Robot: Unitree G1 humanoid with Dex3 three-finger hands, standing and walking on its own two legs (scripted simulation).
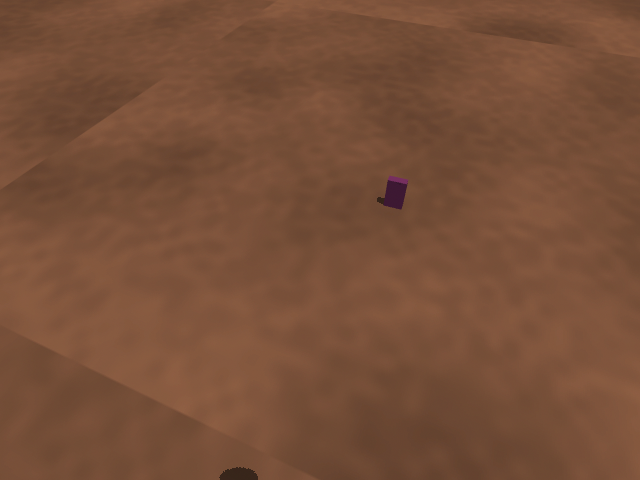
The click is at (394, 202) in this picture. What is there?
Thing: carton on end
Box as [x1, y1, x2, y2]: [384, 176, 407, 209]
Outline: 389,176 385,193 384,205 400,209 403,201 407,179
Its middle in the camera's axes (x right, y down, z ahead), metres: +0.35 -0.21 +1.78
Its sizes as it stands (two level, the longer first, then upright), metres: 0.084 0.033 0.150
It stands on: the floor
